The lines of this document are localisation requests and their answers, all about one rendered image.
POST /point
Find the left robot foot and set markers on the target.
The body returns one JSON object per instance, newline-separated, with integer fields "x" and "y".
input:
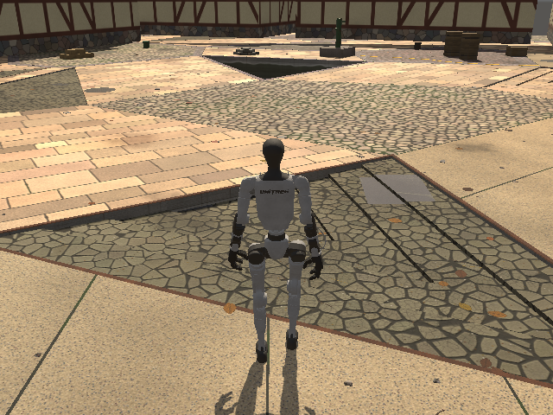
{"x": 262, "y": 355}

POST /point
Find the right robot hand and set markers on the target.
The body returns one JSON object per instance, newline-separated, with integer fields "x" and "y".
{"x": 318, "y": 266}

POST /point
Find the left robot hand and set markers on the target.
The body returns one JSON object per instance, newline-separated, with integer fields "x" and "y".
{"x": 233, "y": 258}

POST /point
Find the right robot forearm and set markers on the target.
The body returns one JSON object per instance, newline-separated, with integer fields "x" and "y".
{"x": 312, "y": 238}

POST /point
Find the left robot upper arm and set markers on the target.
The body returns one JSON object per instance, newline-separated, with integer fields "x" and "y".
{"x": 244, "y": 197}

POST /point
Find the left robot forearm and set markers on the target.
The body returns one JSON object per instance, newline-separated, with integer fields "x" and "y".
{"x": 237, "y": 234}

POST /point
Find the right robot upper arm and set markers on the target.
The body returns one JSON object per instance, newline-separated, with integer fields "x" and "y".
{"x": 304, "y": 195}

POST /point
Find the left robot shin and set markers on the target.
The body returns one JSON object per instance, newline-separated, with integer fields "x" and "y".
{"x": 260, "y": 322}

